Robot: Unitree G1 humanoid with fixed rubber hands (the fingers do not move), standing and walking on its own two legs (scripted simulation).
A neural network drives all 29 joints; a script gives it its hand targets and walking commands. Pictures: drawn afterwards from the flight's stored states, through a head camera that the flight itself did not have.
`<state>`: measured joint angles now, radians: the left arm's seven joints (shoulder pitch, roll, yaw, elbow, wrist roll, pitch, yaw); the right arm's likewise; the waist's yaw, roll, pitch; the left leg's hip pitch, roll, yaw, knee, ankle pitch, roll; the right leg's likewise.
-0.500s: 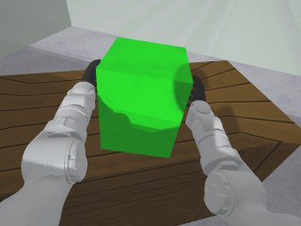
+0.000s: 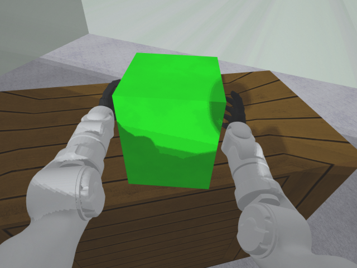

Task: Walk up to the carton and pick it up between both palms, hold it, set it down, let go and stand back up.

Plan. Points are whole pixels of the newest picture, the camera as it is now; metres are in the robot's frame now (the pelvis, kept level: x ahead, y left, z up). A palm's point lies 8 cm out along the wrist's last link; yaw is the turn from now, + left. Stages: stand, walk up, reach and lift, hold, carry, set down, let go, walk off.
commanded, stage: set down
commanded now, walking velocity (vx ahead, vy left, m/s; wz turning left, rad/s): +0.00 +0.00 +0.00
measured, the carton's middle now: (172, 120) +0.45 -0.06 +0.13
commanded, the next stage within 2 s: none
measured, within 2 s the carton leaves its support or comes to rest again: rests again in 0.12 s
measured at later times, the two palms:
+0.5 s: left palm (110, 116) +0.47 +0.09 +0.15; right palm (235, 130) +0.38 -0.19 +0.14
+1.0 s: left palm (109, 117) +0.48 +0.09 +0.14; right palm (234, 131) +0.39 -0.20 +0.12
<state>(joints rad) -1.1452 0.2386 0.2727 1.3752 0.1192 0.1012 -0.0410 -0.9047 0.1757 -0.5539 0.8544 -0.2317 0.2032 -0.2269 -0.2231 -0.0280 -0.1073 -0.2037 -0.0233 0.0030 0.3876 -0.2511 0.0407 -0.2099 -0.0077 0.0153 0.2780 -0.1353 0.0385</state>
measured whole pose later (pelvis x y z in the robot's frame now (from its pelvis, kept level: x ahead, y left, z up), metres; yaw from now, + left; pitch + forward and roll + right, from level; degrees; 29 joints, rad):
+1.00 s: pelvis +0.00 +0.00 +0.00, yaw -2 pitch +4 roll -2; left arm -1.12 0.24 0.27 1.33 0.11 0.06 -0.08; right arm -0.90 0.10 -0.46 0.98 -0.18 0.02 -0.20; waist -0.18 -0.02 -0.04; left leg -0.20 -0.01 0.05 0.40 -0.27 0.04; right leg -0.22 0.00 0.03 0.30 -0.14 0.04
